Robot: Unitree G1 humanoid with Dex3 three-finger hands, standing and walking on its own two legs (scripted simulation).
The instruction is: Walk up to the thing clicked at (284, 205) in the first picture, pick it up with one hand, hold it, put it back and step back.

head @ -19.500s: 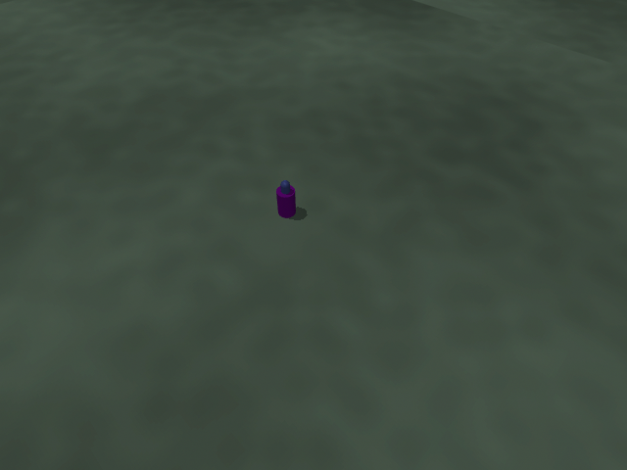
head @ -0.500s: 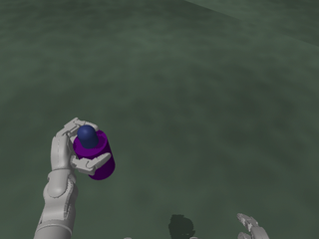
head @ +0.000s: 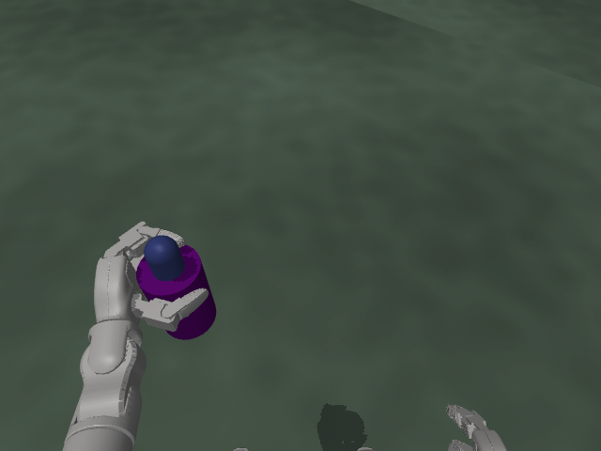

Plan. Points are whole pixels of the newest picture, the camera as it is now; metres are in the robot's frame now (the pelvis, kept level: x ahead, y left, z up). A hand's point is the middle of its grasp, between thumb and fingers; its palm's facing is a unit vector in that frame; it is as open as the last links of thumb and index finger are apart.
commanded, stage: crouch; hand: left
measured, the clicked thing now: (175, 283) +0.33 +0.17 +0.03
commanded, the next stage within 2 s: lower in 1.86 s
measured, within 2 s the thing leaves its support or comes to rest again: neither
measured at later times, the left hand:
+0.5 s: hand (184, 313) +0.34 +0.19 -0.09, palm faces +0.19 -0.98 -0.01, open 9.4 cm
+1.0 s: hand (202, 351) +0.36 +0.21 -0.33, palm faces +0.21 -0.98 -0.03, open 9.4 cm
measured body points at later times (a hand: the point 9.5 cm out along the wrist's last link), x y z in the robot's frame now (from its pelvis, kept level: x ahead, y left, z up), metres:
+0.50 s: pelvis -0.02 +0.00 -0.08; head +0.09 +0.02 +0.35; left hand +0.32 +0.24 -0.08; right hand +0.10 -0.27 -0.19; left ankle +0.01 +0.13 -0.71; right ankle +0.01 -0.13 -0.71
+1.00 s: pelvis -0.07 +0.00 -0.29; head +0.13 +0.03 +0.12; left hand +0.35 +0.26 -0.33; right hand +0.04 -0.26 -0.42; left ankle +0.01 +0.13 -0.71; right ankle +0.01 -0.13 -0.71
